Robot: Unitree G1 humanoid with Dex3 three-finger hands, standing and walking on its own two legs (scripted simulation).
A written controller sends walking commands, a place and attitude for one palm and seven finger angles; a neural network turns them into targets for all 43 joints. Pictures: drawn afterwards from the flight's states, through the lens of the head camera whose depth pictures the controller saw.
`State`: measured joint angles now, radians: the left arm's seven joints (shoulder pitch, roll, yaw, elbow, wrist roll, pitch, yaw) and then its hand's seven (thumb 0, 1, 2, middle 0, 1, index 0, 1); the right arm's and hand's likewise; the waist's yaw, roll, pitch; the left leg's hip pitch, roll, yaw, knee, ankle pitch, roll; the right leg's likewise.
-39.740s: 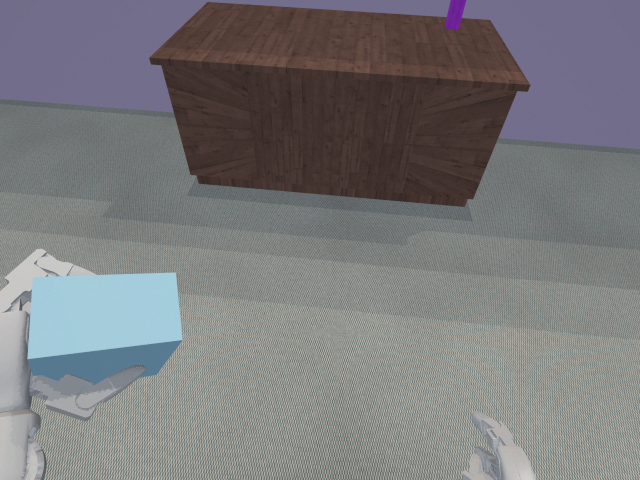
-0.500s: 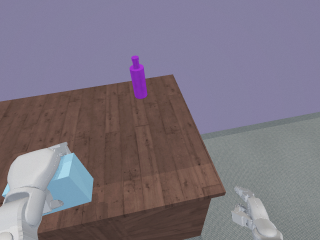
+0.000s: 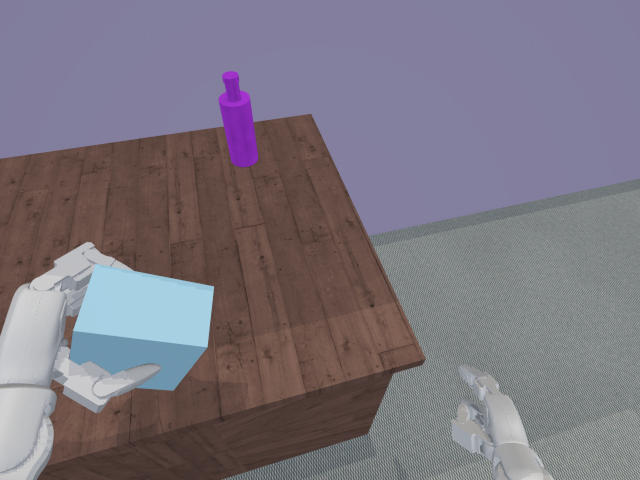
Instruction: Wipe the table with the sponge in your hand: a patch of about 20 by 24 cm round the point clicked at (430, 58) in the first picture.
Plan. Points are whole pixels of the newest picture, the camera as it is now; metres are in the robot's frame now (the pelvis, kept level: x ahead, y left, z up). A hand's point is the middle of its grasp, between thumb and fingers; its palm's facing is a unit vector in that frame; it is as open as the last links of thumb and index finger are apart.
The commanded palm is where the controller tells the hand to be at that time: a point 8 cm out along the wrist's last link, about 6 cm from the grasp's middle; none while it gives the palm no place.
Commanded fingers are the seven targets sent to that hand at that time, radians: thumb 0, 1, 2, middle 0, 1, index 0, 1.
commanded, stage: step back with the hand held close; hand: left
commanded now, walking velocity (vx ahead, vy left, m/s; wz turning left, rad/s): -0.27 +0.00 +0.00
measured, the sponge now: (156, 337) +0.23 +0.20 +0.10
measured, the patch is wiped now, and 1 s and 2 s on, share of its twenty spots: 0.95 0.95 0.95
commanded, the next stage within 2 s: stop stepping back and stand still in 1.04 s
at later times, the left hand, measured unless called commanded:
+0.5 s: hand (46, 390) +0.15 +0.26 +0.14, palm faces +0.31 -0.84 -0.44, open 10.6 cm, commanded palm +0.11 +0.30 +0.18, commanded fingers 0.00 0.10 1.30 -1.20 -1.60 -1.20 -1.60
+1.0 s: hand out of the picture +0.07 +0.25 +0.15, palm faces +0.27 -0.86 -0.43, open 10.6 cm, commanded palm +0.01 +0.30 +0.18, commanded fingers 0.00 0.10 1.30 -1.20 -1.60 -1.20 -1.60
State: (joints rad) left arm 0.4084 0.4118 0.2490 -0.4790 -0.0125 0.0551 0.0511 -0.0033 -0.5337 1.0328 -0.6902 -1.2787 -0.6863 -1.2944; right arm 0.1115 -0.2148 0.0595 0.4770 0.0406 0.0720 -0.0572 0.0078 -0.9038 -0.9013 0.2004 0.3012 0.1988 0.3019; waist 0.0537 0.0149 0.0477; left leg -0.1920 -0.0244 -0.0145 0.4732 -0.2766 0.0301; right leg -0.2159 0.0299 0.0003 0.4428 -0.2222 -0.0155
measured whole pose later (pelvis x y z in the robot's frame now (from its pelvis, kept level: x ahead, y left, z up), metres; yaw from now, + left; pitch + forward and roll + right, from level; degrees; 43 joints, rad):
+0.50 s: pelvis -0.05 +0.02 -0.02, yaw +0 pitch +2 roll -1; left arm 0.57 0.43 0.35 -0.58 -0.05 -0.10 0.11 -0.01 -0.54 1.03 -0.69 -1.28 -0.69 -1.30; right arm 0.22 -0.21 0.00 0.54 0.01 0.00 -0.08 0.01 -0.90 -0.90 0.20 0.30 0.20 0.30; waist -0.02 -0.02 -0.04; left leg -0.41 -0.03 0.00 0.66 -0.29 0.06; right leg -0.43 0.02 0.01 0.76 -0.36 0.02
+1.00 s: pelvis -0.16 +0.02 -0.01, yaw -1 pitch +5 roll -1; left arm 0.53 0.46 0.38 -0.60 -0.07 -0.17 0.12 -0.01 -0.54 1.03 -0.69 -1.28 -0.69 -1.29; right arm 0.19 -0.24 -0.04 0.58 0.03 0.00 -0.08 0.01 -0.90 -0.90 0.20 0.30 0.20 0.30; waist -0.04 -0.06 -0.03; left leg -0.40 0.00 -0.02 0.62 -0.32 0.00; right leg -0.44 0.00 0.01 0.66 -0.33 0.01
